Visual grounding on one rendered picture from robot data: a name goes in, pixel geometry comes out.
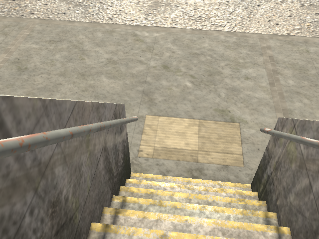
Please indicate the stairs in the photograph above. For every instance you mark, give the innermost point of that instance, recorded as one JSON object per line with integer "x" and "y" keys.
{"x": 152, "y": 206}

